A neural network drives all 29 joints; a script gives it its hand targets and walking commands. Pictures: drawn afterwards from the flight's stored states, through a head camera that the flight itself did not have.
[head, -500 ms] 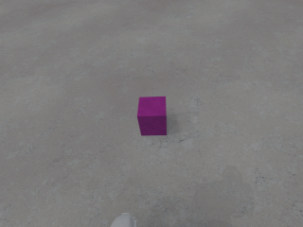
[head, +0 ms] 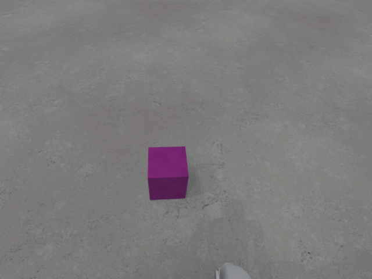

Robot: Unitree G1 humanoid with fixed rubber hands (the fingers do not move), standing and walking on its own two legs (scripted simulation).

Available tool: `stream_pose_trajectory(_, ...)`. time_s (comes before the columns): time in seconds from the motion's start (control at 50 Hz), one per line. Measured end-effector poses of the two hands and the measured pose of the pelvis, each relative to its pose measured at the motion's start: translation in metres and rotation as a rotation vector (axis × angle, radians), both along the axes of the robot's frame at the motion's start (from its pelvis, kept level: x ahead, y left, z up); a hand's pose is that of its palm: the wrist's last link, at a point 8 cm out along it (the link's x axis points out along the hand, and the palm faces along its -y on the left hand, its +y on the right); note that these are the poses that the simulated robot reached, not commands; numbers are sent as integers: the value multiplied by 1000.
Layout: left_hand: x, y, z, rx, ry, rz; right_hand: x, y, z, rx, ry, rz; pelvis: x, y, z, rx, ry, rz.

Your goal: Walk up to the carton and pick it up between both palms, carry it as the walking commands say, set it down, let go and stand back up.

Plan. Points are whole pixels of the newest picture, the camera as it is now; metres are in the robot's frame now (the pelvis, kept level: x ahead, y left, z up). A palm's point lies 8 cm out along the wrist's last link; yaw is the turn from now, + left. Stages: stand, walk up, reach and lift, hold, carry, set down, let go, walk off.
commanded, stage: walk up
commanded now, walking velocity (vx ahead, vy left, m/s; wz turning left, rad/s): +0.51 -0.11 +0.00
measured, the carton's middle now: (167, 173) +0.78 +0.03 -0.66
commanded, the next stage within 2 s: stand in 1.58 s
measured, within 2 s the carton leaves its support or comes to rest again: neither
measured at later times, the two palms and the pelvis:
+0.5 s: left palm (99, 254) +0.23 +0.20 -0.12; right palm (296, 237) +0.25 -0.32 -0.16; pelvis +0.23 -0.07 +0.00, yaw +1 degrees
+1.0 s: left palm (87, 209) +0.36 +0.26 -0.16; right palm (257, 197) +0.36 -0.22 -0.12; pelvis +0.35 +0.02 +0.00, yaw +0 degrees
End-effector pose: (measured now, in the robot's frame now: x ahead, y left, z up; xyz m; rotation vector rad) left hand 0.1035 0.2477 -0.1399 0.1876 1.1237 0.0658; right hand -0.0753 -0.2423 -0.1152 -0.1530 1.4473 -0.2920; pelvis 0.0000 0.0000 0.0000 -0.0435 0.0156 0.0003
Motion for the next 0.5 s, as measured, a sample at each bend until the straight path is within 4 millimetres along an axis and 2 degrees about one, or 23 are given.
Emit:
stream_pose_trajectory(0.06, 50, -16, 1, -34, -37, -30, -9, 6, 5, 11, 73, -46, 27, -5, 0, -4, -5, 2)
stream_pose_trajectory(0.14, 113, -44, 2, -70, -81, -63, 6, 11, 1, 43, 130, -87, 66, -16, -5, 2, -5, 4)
stream_pose_trajectory(0.22, 182, -73, 3, -61, -134, -100, 44, 5, -18, 83, 159, -109, 114, -32, -16, 18, 3, 4)
stream_pose_trajectory(0.28, 232, -88, -1, -21, -188, -103, 83, -12, -39, 108, 186, -106, 154, -50, -32, 36, 13, 8)
stream_pose_trajectory(0.3, 240, -91, -2, -4, -195, -97, 100, -19, -45, 112, 185, -96, 164, -56, -34, 33, 14, 5)
stream_pose_trajectory(0.32, 242, -91, -2, 12, -187, -85, 122, -28, -49, 110, 167, -84, 173, -60, -34, 36, 14, 8)
stream_pose_trajectory(0.36, 226, -81, 2, 51, -125, -34, 171, -46, -51, 101, 106, -40, 189, -66, -27, 53, 13, 14)
stream_pose_trajectory(0.44, 166, -57, 16, 129, 65, 88, 271, -71, -48, 96, -28, 59, 216, -69, -11, 83, 2, 19)
stream_pose_trajectory(0.5, 122, -53, 23, 147, 192, 147, 329, -76, -44, 101, -94, 119, 231, -68, -4, 100, -6, 10)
